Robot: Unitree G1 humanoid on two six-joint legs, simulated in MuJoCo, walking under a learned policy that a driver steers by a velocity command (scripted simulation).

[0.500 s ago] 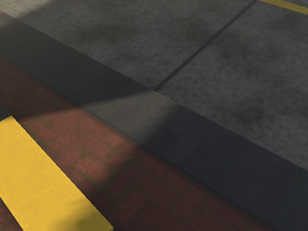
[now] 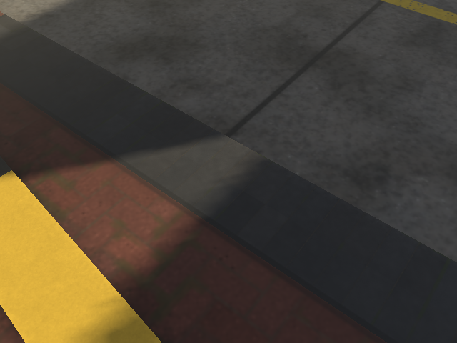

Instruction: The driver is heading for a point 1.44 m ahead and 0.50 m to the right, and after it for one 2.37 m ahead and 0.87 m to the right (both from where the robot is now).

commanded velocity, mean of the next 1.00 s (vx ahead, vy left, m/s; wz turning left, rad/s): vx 0.00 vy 0.00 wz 0.00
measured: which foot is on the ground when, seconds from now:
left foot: down 0.00-1.00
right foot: down 0.00-1.00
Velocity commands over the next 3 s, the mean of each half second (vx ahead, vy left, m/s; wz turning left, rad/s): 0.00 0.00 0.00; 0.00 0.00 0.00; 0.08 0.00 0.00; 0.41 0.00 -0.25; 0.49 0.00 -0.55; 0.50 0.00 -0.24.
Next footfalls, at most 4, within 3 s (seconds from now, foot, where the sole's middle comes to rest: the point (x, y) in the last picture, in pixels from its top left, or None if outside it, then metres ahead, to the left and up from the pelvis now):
2.04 right None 0.45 -0.12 -0.77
2.52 left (247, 262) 0.77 -0.02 -0.77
3.00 right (353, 244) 0.84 -0.38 -0.77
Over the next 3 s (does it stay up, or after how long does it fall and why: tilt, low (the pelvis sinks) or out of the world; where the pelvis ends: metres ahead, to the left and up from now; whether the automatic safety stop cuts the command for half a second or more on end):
stays up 0.78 -0.20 -0.01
